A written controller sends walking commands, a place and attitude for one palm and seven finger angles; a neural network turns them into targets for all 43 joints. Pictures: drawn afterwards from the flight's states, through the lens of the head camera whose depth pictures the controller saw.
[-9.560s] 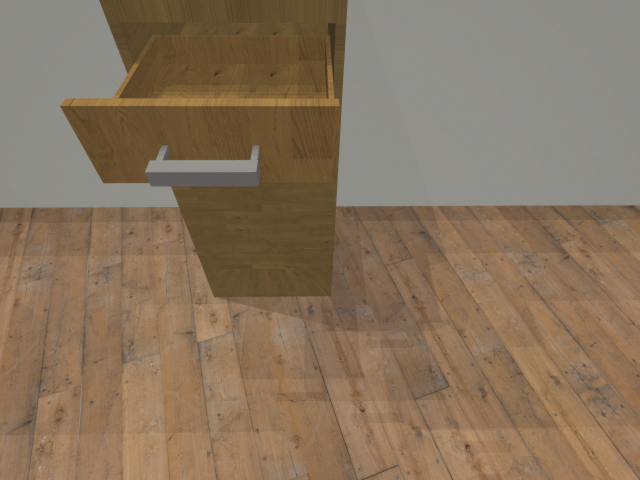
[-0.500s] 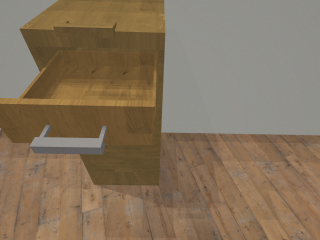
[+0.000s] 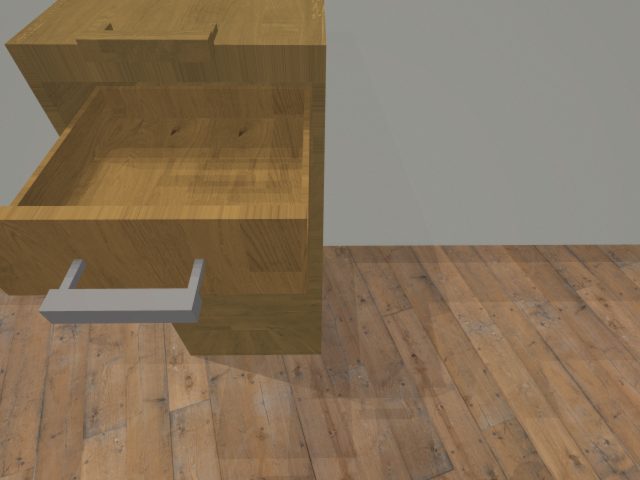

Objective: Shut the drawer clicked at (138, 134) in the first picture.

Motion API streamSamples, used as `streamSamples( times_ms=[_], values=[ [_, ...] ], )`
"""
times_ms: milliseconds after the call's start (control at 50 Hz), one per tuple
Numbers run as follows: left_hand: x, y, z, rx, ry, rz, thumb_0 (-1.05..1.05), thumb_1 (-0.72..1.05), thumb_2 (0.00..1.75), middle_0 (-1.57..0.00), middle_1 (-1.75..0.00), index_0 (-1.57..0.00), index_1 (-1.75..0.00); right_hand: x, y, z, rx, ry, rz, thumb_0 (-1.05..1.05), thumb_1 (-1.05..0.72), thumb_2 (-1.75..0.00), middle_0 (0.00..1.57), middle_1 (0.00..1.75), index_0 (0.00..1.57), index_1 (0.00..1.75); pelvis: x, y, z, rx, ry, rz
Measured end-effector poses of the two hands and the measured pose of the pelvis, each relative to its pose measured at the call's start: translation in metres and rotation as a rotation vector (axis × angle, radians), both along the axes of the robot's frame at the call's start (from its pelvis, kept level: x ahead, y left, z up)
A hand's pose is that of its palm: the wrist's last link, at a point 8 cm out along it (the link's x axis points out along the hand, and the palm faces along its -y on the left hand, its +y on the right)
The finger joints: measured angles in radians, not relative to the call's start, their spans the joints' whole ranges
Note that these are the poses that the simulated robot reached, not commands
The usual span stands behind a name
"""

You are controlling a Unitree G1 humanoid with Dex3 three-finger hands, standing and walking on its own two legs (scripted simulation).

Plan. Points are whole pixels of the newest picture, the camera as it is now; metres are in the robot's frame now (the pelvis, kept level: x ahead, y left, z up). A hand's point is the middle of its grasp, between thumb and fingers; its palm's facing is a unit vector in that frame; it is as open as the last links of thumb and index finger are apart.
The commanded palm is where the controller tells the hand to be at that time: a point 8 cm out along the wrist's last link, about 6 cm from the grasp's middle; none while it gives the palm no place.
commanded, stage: come to a stop and stand still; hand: left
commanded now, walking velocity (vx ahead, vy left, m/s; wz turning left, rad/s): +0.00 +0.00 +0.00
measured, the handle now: (131, 286) +0.29 +0.23 +0.11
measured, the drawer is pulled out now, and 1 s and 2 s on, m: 0.27 0.27 0.27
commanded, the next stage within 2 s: look again from close up in 0.38 s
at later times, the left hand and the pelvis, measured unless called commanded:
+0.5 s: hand out of the picture +0.00 +0.14 -0.18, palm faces +0.02 -0.98 -0.17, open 7.3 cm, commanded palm none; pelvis +0.01 -0.02 +0.00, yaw +0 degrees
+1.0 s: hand out of the picture -0.01 +0.11 -0.17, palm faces +0.04 -0.99 -0.16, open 7.4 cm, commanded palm none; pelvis +0.01 -0.04 +0.00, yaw +1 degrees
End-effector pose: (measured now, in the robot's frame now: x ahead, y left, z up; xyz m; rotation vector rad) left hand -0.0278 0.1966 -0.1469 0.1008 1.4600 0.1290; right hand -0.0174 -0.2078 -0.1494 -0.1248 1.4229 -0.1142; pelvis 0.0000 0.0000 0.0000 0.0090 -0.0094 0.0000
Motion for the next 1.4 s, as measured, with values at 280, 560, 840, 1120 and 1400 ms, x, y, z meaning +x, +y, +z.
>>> streamSamples(
  times_ms=[280, 560, 840, 1120, 1400],
  values=[
    [0.021, -0.005, -0.001, 0.021, -0.035, -0.011, 0.01, 0.92, 0.89, -0.2, -0.3, -0.2, -0.3, 0.021, -0.019, 0.002, -0.016, -0.022, 0.001, 0.01, -0.91, -0.9, 0.2, 0.3, 0.2, 0.3, 0.012, -0.015, 0.0, -0.001, -0.006, 0.0],
    [0.023, -0.014, 0.001, 0.027, -0.046, -0.009, 0.0, 0.92, 0.89, -0.2, -0.3, -0.2, -0.3, 0.018, -0.028, 0.001, -0.005, -0.008, 0.002, 0.01, -0.91, -0.9, 0.2, 0.3, 0.2, 0.3, 0.013, -0.027, 0.001, 0.001, -0.008, 0.004],
    [0.014, -0.028, 0.001, 0.013, -0.04, 0.002, 0.0, 0.91, 0.89, -0.2, -0.3, -0.2, -0.3, 0.013, -0.037, 0.003, -0.006, 0.006, 0.003, 0.01, -0.91, -0.9, 0.2, 0.3, 0.2, 0.3, 0.01, -0.037, 0.002, 0.0, -0.005, 0.01],
    [0.015, -0.029, 0.007, 0.036, -0.063, 0.038, 0.01, 0.92, 0.89, -0.2, -0.3, -0.2, -0.3, 0.015, -0.044, 0.003, -0.009, -0.022, 0.007, 0.01, -0.91, -0.9, 0.2, 0.3, 0.2, 0.3, 0.005, -0.042, 0.001, -0.008, 0.001, 0.01],
    [0.2, -0.058, 0.185, -0.148, -1.512, -0.063, 0.02, 0.93, 0.89, -0.35, -0.47, -0.35, -0.47, 0.187, -0.082, 0.074, -0.12, -0.919, 0.131, 0.02, -0.92, -0.9, 0.2, 0.3, 0.2, 0.3, -0.012, -0.039, -0.027, 0.012, 0.088, 0.024]
  ],
)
